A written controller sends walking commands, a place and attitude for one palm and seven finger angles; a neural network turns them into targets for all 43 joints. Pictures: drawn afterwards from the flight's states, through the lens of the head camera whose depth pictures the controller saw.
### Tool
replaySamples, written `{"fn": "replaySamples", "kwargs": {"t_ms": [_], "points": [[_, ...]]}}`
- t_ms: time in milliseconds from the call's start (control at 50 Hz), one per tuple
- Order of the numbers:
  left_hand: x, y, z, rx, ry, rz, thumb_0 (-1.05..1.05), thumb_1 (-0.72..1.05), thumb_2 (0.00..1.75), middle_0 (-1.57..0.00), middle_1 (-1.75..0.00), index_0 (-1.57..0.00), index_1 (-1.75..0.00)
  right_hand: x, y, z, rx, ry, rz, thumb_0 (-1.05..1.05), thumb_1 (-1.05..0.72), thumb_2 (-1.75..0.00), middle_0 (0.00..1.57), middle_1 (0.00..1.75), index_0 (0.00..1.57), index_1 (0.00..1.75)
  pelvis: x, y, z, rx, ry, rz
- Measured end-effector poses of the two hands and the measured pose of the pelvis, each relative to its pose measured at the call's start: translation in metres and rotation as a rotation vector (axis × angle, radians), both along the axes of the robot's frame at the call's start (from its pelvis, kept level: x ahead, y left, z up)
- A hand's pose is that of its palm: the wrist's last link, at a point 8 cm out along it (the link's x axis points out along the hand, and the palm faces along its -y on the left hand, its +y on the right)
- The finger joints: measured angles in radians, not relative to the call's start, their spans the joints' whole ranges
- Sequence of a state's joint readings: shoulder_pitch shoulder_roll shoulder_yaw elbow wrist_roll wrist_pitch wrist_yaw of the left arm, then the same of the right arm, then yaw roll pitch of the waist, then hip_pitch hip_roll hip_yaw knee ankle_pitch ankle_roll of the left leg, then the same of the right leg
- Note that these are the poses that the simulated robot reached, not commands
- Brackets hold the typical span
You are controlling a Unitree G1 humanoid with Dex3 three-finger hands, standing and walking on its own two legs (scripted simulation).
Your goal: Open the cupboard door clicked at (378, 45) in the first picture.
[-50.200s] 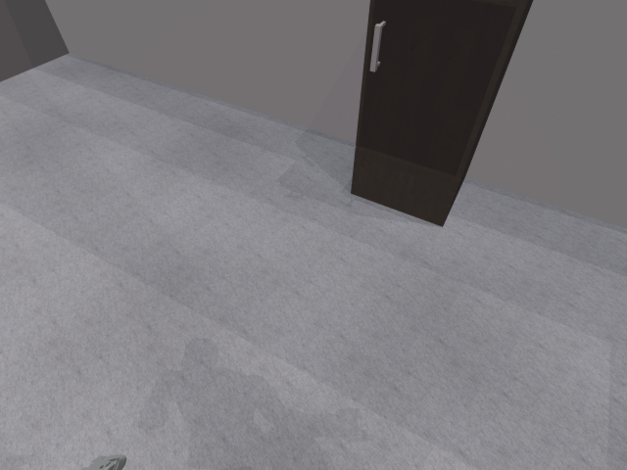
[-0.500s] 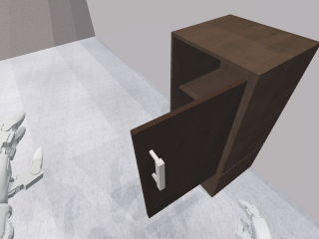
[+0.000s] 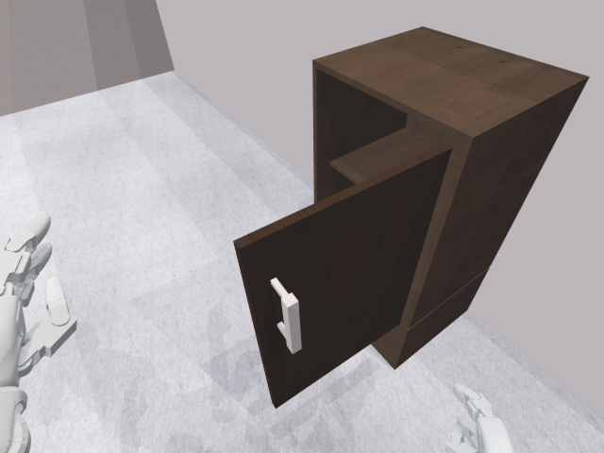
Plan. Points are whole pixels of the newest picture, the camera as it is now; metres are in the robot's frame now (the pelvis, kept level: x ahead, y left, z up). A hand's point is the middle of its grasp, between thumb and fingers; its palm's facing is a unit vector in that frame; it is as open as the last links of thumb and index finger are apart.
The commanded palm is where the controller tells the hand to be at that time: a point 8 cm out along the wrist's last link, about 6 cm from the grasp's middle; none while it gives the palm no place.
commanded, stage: step back with the hand held close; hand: left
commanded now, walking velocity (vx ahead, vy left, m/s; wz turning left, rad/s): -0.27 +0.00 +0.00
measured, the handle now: (285, 316) +0.34 +0.08 -0.05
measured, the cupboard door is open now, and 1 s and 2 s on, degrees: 88 88 88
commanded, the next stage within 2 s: stop stepping back and stand still in 1.18 s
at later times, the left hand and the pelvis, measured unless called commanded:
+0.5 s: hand (32, 362) +0.14 +0.28 +0.16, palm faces +0.45 -0.75 -0.49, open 7.4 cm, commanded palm +0.08 +0.32 +0.17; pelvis -0.06 +0.02 -0.02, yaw -1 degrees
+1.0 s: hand out of the picture +0.09 +0.27 +0.15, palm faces +0.35 -0.81 -0.47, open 7.4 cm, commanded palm +0.01 +0.32 +0.17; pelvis -0.13 +0.02 -0.01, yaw +0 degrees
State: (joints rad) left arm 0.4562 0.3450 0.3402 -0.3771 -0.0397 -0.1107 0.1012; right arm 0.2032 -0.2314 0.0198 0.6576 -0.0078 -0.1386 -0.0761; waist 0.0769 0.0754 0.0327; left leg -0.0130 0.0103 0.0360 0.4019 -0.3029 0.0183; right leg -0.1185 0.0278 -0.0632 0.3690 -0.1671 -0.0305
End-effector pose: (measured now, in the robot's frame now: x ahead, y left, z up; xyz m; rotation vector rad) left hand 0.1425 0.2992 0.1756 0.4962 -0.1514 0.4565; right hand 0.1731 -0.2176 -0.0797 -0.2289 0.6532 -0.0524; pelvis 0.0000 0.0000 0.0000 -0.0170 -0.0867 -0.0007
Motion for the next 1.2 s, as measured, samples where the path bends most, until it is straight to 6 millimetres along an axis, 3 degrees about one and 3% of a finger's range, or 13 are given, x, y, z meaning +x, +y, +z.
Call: {"fn": "replaySamples", "kwargs": {"t_ms": [80,180,280,520,640,740,860,980,1100,1200], "points": [[0.006,0.008,0.005,0.051,-0.024,0.003,0.02,0.89,0.90,-0.22,-0.31,-0.21,-0.31,-0.005,-0.005,0.003,-0.016,0.011,-0.021,0.01,-0.90,-0.90,0.20,0.30,0.20,0.30,-0.006,0.000,0.000,-0.006,0.042,-0.006],[0.011,0.003,-0.001,0.065,0.018,-0.058,0.02,0.89,0.90,-0.21,-0.31,-0.21,-0.30,-0.018,-0.015,0.005,-0.046,0.023,-0.087,0.01,-0.90,-0.90,0.20,0.30,0.20,0.30,-0.013,0.008,-0.001,0.004,0.078,-0.023],[0.004,0.002,-0.001,0.096,0.030,-0.112,0.02,0.89,0.90,-0.22,-0.31,-0.21,-0.31,-0.037,-0.021,0.007,-0.073,0.040,-0.146,0.01,-0.90,-0.90,0.20,0.30,0.20,0.30,-0.024,0.014,-0.004,0.018,0.086,-0.026],[-0.047,0.012,-0.001,0.115,-0.073,-0.039,0.02,0.89,0.90,-0.22,-0.31,-0.21,-0.31,-0.088,-0.013,-0.004,-0.097,0.051,-0.145,0.01,-0.90,-0.90,0.20,0.30,0.20,0.30,-0.065,0.018,-0.016,0.021,0.077,-0.017],[-0.064,0.016,-0.011,0.080,-0.106,-0.021,0.02,0.89,0.90,-0.22,-0.31,-0.21,-0.31,-0.121,-0.009,-0.013,-0.124,0.099,-0.150,0.01,-0.90,-0.90,0.20,0.30,0.20,0.30,-0.082,0.022,-0.021,0.009,0.074,-0.011],[-0.075,0.021,-0.005,0.098,-0.124,0.008,0.02,0.89,0.90,-0.22,-0.31,-0.21,-0.31,-0.143,-0.004,-0.015,-0.106,0.120,-0.150,0.01,-0.90,-0.90,0.20,0.30,0.20,0.30,-0.087,0.017,-0.017,-0.010,0.078,0.026],[-0.081,0.010,-0.001,0.078,-0.117,-0.051,0.02,0.89,0.90,-0.21,-0.31,-0.21,-0.31,-0.147,-0.006,-0.014,-0.053,0.125,-0.128,0.01,-0.90,-0.90,0.20,0.30,0.20,0.30,-0.104,0.010,-0.013,-0.003,0.098,-0.008],[-0.091,0.009,-0.005,0.086,-0.075,-0.158,0.02,0.89,0.90,-0.22,-0.31,-0.21,-0.31,-0.145,-0.009,0.007,-0.083,0.066,-0.145,0.01,-0.90,-0.90,0.20,0.30,0.20,0.30,-0.126,0.019,-0.010,-0.002,0.116,-0.010],[-0.123,0.028,-0.001,0.141,-0.030,-0.161,0.02,0.89,0.90,-0.22,-0.31,-0.21,-0.31,-0.155,0.000,0.023,-0.121,0.017,-0.117,0.01,-0.90,-0.90,0.20,0.30,0.20,0.30,-0.155,0.027,-0.006,0.000,0.121,-0.012],[-0.157,0.027,0.006,0.106,-0.056,-0.119,0.02,0.89,0.90,-0.22,-0.31,-0.21,-0.31,-0.175,0.013,0.024,-0.090,0.004,-0.062,0.01,-0.90,-0.90,0.20,0.30,0.20,0.30,-0.180,0.025,-0.001,-0.013,0.124,-0.039]]}}
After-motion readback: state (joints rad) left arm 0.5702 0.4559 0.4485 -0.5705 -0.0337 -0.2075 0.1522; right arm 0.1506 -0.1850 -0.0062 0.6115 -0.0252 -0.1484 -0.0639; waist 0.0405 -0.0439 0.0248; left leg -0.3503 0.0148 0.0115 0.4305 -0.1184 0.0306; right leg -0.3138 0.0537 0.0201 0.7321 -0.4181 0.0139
